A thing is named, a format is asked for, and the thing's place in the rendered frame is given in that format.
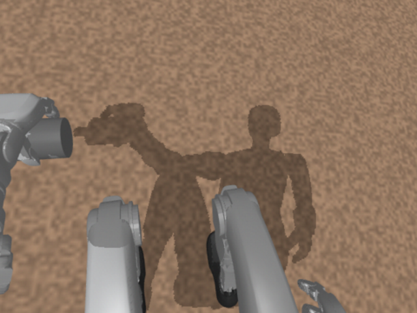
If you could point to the bottle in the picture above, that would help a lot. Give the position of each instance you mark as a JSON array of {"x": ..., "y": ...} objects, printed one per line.
[{"x": 51, "y": 138}]

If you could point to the right robot hand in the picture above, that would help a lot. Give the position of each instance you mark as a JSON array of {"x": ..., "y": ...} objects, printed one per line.
[{"x": 327, "y": 302}]

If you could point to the left robot arm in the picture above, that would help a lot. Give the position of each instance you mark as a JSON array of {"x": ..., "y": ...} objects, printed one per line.
[{"x": 11, "y": 143}]

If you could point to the left robot hand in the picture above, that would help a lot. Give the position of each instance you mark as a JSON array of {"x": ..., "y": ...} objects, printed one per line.
[{"x": 25, "y": 110}]

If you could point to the right robot foot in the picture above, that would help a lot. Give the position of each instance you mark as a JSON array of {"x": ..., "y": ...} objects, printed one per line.
[{"x": 226, "y": 299}]

